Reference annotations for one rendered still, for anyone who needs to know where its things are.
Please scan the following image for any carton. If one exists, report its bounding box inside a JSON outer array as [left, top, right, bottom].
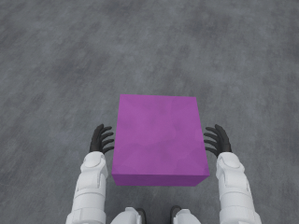
[[111, 94, 210, 187]]

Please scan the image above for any left robot shin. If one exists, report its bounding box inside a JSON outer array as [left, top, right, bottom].
[[125, 207, 138, 214]]

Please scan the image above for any left robot forearm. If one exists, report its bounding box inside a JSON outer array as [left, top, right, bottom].
[[65, 151, 108, 224]]

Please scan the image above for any robot right hand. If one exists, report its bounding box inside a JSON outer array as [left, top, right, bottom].
[[204, 124, 233, 158]]

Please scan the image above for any robot left hand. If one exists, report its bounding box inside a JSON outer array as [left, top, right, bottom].
[[89, 123, 115, 155]]

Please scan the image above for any left robot foot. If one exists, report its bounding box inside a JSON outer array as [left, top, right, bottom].
[[136, 208, 147, 224]]

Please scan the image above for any right robot forearm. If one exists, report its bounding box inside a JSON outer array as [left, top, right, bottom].
[[216, 152, 262, 224]]

